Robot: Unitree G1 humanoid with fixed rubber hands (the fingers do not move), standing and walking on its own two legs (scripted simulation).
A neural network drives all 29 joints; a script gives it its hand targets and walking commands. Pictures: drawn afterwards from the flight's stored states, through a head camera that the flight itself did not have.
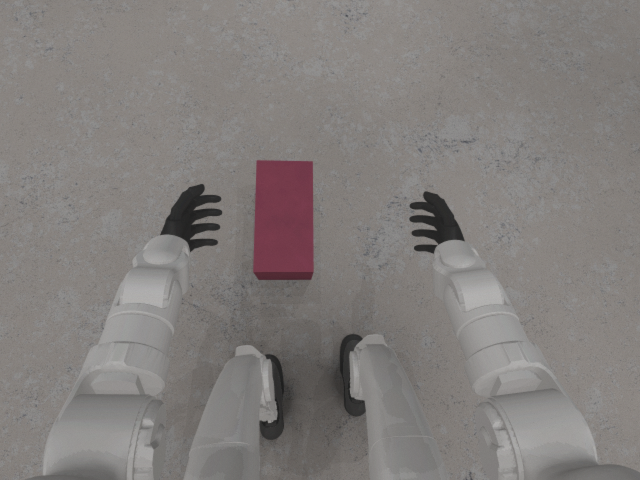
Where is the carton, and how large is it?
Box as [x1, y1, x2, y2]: [253, 160, 313, 279]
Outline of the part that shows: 257,160 253,271 258,279 310,279 313,271 312,161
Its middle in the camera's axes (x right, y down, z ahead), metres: -0.10 -0.04 +1.05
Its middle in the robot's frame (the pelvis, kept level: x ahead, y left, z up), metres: +0.55 +0.05 -0.61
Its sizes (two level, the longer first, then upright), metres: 0.294 0.147 0.148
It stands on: the floor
